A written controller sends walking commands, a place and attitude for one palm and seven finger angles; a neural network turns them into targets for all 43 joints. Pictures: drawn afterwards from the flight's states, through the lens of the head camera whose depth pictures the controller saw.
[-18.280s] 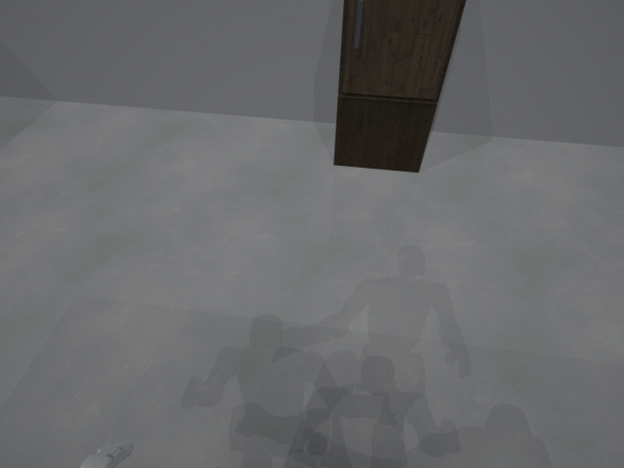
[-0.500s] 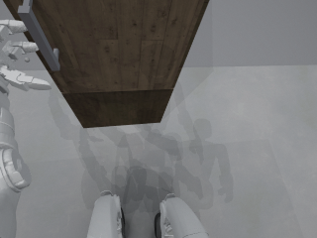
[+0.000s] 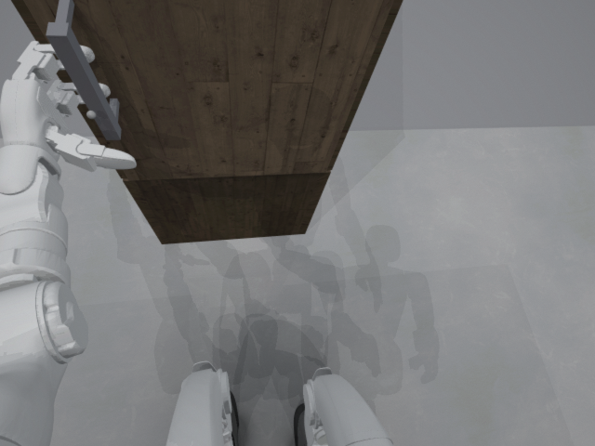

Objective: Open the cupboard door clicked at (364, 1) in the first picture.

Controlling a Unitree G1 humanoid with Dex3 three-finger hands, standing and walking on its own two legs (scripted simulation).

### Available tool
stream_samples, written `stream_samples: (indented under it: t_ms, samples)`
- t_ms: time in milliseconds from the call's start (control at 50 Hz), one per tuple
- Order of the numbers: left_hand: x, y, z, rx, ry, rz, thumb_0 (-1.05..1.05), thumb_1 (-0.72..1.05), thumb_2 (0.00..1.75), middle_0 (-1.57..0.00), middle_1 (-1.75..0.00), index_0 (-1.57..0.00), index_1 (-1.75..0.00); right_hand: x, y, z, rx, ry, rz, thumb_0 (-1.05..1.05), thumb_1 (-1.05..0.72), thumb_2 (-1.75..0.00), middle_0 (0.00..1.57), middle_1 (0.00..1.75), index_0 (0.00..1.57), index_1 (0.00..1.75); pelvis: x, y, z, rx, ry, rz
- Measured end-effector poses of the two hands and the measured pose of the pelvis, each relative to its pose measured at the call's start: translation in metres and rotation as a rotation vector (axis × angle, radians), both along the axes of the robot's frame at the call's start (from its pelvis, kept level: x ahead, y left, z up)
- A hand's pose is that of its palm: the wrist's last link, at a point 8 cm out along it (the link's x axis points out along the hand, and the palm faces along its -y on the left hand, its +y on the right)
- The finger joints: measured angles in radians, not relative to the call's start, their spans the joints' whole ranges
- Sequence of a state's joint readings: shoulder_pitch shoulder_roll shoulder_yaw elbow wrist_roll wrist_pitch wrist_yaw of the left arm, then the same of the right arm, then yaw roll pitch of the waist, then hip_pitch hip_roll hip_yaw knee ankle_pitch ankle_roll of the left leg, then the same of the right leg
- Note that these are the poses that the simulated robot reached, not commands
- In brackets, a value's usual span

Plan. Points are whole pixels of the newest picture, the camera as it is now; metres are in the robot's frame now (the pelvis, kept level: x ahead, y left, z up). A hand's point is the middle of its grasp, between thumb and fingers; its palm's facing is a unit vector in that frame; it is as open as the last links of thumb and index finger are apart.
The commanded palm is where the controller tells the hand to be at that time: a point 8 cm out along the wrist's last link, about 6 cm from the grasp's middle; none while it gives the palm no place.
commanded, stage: slide the fingers in behind the handle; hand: left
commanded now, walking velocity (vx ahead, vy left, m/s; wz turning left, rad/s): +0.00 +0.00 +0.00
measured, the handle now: (92, 78) +0.56 +0.22 +0.07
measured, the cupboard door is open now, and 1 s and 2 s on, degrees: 0 0 9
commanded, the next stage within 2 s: close the thumb around the handle in 0.76 s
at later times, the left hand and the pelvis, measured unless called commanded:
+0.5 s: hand (113, 118) +0.51 +0.19 +0.06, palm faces +0.07 -1.00 -0.03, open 14.0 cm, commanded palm +0.48 +0.23 +0.06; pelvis +0.00 -0.01 +0.00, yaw +1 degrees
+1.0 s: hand (109, 117) +0.51 +0.20 +0.06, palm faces +0.05 -1.00 -0.01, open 13.6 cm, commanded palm +0.49 +0.23 +0.06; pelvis +0.00 -0.01 +0.00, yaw +0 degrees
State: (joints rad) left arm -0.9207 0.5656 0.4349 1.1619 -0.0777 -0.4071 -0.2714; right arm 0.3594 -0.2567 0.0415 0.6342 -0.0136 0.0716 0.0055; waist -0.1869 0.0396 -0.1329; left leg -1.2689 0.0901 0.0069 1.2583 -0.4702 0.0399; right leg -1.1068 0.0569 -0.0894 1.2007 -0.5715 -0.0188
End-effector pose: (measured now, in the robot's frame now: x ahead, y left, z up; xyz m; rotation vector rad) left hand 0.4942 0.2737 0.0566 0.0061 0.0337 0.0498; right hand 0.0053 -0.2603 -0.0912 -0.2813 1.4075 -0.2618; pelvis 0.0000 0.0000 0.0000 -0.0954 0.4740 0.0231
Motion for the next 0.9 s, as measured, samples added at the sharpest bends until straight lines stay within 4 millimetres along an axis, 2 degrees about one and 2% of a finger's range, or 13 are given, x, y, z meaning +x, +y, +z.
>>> stream_samples:
  t_ms: [160, 320, 660, 900]
  samples:
    - [-0.004, -0.014, 0.008, 0.018, -0.022, -0.010, -0.01, -0.50, 0.30, -0.30, -1.20, -0.30, -1.20, -0.001, 0.004, -0.001, 0.033, 0.014, 0.000, 0.01, -0.91, -0.90, 0.20, 0.29, 0.20, 0.30, 0.002, -0.001, 0.004, 0.006, -0.011, 0.005]
    - [-0.006, -0.029, 0.006, 0.000, -0.003, -0.001, -0.01, -0.50, 0.30, -0.30, -1.20, -0.30, -1.20, 0.003, -0.001, 0.000, 0.034, -0.017, -0.002, 0.01, -0.91, -0.90, 0.20, 0.29, 0.20, 0.30, 0.002, -0.005, 0.005, 0.013, -0.023, 0.003]
    - [-0.016, -0.027, 0.009, 0.019, -0.016, 0.008, -0.01, -0.50, 0.30, -0.30, -1.20, -0.29, -1.20, 0.001, -0.013, -0.004, 0.029, -0.017, 0.003, 0.01, -0.91, -0.90, 0.20, 0.29, 0.20, 0.30, -0.003, -0.014, 0.003, 0.019, -0.032, 0.007]
    - [-0.005, -0.024, 0.004, 0.010, -0.018, 0.008, -0.01, -0.50, 0.30, -0.30, -1.20, -0.30, -1.20, 0.000, -0.015, -0.005, 0.007, -0.023, 0.002, 0.01, -0.91, -0.90, 0.20, 0.29, 0.20, 0.30, -0.004, -0.013, -0.003, 0.011, -0.015, 0.004]
